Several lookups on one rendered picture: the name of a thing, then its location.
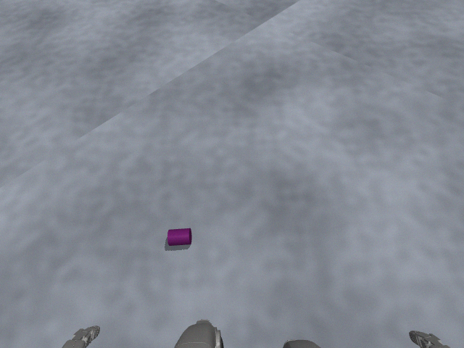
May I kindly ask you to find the can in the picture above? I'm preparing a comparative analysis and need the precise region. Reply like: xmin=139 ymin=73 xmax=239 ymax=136
xmin=167 ymin=228 xmax=191 ymax=246

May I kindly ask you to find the right robot hand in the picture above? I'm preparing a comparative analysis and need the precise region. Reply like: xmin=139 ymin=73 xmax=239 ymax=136
xmin=409 ymin=331 xmax=450 ymax=348

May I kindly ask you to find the left robot hand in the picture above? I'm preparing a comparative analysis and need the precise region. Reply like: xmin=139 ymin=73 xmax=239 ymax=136
xmin=62 ymin=326 xmax=100 ymax=348

